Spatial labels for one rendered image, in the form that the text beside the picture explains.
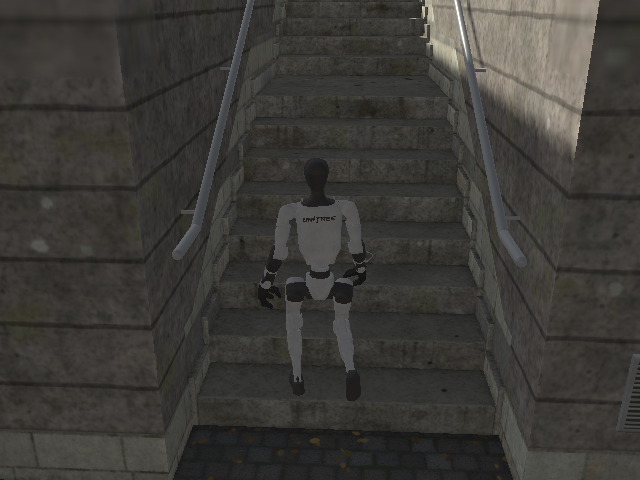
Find stairs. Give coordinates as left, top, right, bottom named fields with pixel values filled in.
left=276, top=0, right=429, bottom=76
left=197, top=96, right=496, bottom=435

